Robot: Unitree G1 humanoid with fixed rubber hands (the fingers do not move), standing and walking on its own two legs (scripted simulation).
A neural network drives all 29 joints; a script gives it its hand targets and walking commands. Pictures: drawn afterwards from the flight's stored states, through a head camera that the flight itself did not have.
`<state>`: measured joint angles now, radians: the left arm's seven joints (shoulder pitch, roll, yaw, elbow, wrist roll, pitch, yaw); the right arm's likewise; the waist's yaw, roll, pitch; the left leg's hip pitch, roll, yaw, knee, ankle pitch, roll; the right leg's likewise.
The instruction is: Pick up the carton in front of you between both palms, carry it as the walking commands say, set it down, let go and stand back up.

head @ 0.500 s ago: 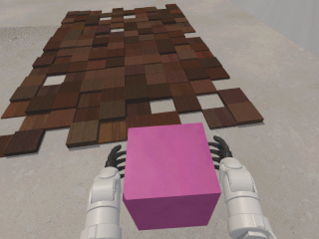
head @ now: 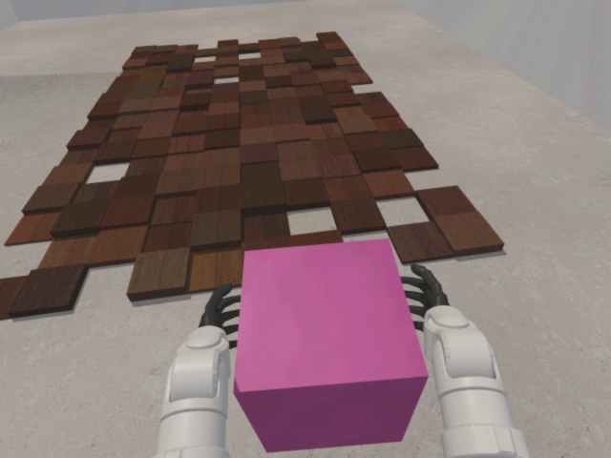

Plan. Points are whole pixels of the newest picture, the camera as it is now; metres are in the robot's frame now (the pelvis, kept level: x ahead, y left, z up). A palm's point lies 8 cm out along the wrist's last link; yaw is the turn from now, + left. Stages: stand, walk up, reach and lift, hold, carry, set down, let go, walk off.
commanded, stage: hold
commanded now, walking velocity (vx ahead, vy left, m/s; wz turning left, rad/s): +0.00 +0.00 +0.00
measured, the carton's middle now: (325, 349) +0.29 +0.00 -0.03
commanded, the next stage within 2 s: carry in 1.08 s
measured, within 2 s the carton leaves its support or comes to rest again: neither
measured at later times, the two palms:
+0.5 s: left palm (212, 341) +0.27 +0.15 +0.04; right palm (436, 321) +0.28 -0.15 +0.05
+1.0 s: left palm (212, 340) +0.28 +0.15 +0.04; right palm (436, 319) +0.28 -0.15 +0.05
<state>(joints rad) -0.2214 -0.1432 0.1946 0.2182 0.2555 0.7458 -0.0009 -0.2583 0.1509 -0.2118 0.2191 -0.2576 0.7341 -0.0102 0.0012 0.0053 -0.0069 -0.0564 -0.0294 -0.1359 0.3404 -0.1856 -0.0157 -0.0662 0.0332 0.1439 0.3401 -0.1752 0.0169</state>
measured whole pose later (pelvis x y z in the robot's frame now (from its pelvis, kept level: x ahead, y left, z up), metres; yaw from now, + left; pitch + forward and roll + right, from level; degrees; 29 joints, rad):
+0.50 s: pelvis -0.01 +0.00 +0.00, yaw +0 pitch -7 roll +0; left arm -0.29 -0.16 0.25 0.28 0.28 0.76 -0.01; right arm -0.32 0.17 -0.27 0.27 -0.29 0.75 0.00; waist 0.00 0.01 0.02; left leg -0.06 -0.03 -0.13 0.38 -0.19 -0.01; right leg -0.07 0.03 0.14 0.38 -0.18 0.02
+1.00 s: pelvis -0.01 +0.00 +0.00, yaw +0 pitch -7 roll +0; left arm -0.25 -0.15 0.22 0.23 0.27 0.77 -0.01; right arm -0.29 0.16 -0.23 0.23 -0.28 0.76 0.00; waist 0.00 0.01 0.02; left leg -0.05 -0.03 -0.12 0.36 -0.19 -0.01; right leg -0.06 0.03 0.14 0.36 -0.18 0.02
